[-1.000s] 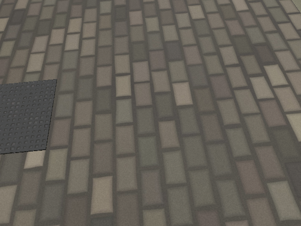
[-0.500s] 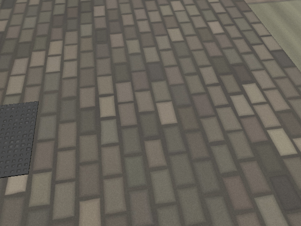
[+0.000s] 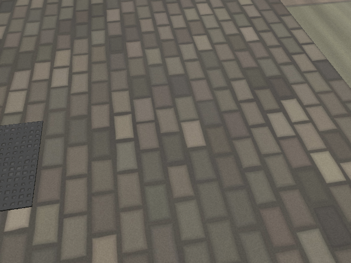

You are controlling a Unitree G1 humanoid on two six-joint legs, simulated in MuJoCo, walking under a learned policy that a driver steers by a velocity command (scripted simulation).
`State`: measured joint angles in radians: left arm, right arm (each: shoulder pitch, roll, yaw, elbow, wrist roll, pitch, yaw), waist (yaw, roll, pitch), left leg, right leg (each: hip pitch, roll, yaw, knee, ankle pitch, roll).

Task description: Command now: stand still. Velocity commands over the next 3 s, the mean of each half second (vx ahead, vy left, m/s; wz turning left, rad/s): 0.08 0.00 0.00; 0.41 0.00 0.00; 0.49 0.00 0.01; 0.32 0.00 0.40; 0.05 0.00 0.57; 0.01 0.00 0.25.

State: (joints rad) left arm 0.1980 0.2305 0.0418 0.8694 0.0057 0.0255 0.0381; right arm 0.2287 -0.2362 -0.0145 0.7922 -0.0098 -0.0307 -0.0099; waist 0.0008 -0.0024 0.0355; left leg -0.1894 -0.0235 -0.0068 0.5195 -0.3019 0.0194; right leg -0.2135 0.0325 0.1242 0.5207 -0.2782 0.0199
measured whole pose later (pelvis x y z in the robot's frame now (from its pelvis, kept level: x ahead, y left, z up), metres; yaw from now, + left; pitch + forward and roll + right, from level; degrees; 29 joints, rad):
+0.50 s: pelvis +0.03 +0.00 +0.01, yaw +0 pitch +0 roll +0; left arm 0.23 0.25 0.05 1.02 -0.03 -0.05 0.01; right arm 0.34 -0.27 -0.03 0.93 0.02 -0.04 -0.03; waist -0.02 0.02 0.00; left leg -0.11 -0.02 -0.01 0.38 -0.27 0.04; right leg -0.34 -0.02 -0.01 0.77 -0.44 -0.02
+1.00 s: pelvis +0.23 -0.04 +0.00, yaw +0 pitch +2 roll -1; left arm 0.45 0.22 0.02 1.05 -0.01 -0.08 0.01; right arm 0.02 -0.26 -0.03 0.79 0.02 -0.08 0.04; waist 0.09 0.04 0.02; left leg -0.64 0.07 0.01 0.57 0.06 0.02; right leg 0.14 0.05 -0.03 0.13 -0.30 -0.04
